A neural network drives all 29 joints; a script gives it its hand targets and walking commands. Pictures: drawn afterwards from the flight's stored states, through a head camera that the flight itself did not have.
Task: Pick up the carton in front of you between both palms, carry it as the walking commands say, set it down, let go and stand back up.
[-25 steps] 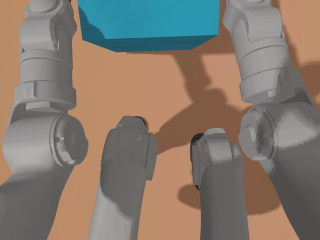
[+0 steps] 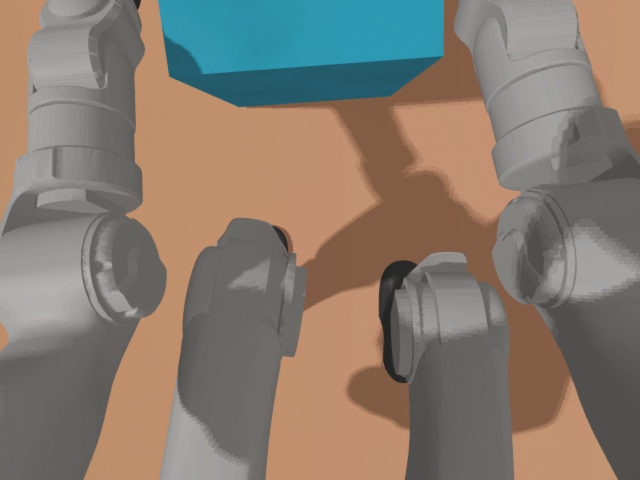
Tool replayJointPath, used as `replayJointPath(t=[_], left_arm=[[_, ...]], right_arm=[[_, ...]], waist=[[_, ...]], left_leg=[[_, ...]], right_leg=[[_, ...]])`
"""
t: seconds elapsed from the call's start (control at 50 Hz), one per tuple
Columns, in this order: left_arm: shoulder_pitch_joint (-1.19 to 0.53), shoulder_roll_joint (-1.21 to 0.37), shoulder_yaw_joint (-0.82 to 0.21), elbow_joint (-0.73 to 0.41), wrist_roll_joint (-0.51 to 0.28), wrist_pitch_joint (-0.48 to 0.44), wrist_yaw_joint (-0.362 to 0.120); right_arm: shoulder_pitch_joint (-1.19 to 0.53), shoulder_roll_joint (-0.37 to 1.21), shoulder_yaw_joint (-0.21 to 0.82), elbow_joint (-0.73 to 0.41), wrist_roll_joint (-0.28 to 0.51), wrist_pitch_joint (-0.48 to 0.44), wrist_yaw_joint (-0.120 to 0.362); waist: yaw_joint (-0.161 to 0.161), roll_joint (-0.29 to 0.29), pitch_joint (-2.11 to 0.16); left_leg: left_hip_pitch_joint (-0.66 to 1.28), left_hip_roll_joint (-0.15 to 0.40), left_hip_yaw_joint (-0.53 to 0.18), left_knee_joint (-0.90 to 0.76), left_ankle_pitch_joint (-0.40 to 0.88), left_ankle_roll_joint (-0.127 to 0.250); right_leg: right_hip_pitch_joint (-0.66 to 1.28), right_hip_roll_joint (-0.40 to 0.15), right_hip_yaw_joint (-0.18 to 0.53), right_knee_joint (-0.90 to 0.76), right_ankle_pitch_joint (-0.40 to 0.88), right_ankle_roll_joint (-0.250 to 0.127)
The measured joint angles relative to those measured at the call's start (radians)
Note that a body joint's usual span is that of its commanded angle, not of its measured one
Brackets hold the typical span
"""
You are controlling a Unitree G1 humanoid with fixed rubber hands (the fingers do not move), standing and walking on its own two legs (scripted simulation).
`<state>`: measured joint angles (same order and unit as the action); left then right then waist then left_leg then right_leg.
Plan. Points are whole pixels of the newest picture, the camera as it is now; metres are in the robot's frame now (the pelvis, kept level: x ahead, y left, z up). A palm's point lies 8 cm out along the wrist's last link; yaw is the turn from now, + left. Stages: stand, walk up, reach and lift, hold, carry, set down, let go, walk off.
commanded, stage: set down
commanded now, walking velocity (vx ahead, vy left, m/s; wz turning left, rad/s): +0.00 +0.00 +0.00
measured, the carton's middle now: out of the picture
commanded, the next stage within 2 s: let go in 1.86 s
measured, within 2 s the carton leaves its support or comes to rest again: rests again in 0.48 s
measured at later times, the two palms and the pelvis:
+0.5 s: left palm out of the picture +0.52 +0.27 -0.18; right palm out of the picture +0.59 -0.04 -0.18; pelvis +0.00 +0.00 -0.01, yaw +0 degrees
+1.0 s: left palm out of the picture +0.54 +0.30 -0.14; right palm out of the picture +0.61 -0.06 -0.14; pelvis +0.00 +0.01 +0.00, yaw +1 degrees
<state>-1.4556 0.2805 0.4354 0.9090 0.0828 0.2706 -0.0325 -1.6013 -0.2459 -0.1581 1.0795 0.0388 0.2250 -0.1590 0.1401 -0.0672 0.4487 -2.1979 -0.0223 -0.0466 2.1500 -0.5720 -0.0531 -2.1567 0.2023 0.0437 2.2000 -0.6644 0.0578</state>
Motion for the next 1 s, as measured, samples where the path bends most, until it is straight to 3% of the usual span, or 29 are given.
replayJointPath(t=[0.28, 0.5, 0.56, 0.62, 0.7, 0.78, 0.88, 1.0], left_arm=[[-0.028, 0.002, 0.071, 0.007, 0.068, -0.024, -0.079], [-0.037, 0.004, 0.114, 0.002, 0.088, -0.049, -0.103], [-0.040, 0.011, 0.115, 0.042, 0.087, -0.072, -0.097], [-0.046, 0.033, 0.073, 0.132, 0.058, -0.114, -0.048], [-0.062, 0.083, 0.001, 0.218, -0.047, -0.172, 0.034], [-0.090, 0.142, -0.074, 0.254, -0.156, -0.198, 0.056], [-0.105, 0.172, -0.129, 0.241, -0.234, -0.186, 0.056], [-0.088, 0.154, -0.165, 0.133, -0.255, -0.133, 0.082]], right_arm=[[-0.033, -0.007, -0.059, 0.020, -0.049, -0.021, 0.087], [-0.040, -0.009, -0.075, 0.001, -0.070, -0.042, 0.113], [-0.033, -0.013, -0.054, 0.006, -0.072, -0.049, 0.108], [-0.019, -0.030, -0.001, 0.023, -0.043, -0.065, 0.083], [-0.018, -0.092, 0.085, 0.049, 0.057, -0.084, 0.042], [-0.032, -0.150, 0.157, 0.047, 0.134, -0.092, 0.038], [-0.035, -0.162, 0.178, 0.006, 0.159, -0.078, 0.038], [-0.006, -0.151, 0.150, -0.085, 0.150, -0.027, 0.016]], waist=[[-0.002, 0.006, 0.046], [-0.009, 0.014, 0.072], [-0.011, 0.018, 0.073], [-0.012, 0.024, 0.073], [-0.011, 0.036, 0.073], [-0.013, 0.041, 0.071], [-0.020, 0.043, 0.056], [-0.019, 0.035, 0.009]], left_leg=[[0.009, 0.011, 0.004, 0.020, 0.002, 0.007], [0.013, 0.017, 0.011, 0.040, -0.011, 0.010], [0.011, 0.017, 0.013, 0.046, -0.015, 0.012], [0.007, 0.019, 0.016, 0.049, -0.020, 0.015], [-0.005, 0.026, 0.026, 0.049, -0.019, 0.028], [-0.017, 0.036, 0.042, 0.052, -0.013, 0.042], [-0.026, 0.036, 0.051, 0.052, 0.001, 0.051], [-0.008, 0.019, 0.038, 0.007, 0.023, 0.047]], right_leg=[[0.007, -0.018, -0.013, 0.021, 0.003, -0.012], [0.013, -0.031, -0.015, 0.044, -0.014, -0.016], [0.013, -0.034, -0.015, 0.049, -0.020, -0.014], [0.011, -0.039, -0.014, 0.051, -0.026, -0.011], [0.004, -0.052, -0.014, 0.050, -0.029, -0.009], [-0.007, -0.069, -0.012, 0.057, -0.027, -0.013], [-0.013, -0.081, -0.010, 0.061, -0.020, -0.013], [0.015, -0.098, -0.023, 0.014, -0.008, -0.020]])
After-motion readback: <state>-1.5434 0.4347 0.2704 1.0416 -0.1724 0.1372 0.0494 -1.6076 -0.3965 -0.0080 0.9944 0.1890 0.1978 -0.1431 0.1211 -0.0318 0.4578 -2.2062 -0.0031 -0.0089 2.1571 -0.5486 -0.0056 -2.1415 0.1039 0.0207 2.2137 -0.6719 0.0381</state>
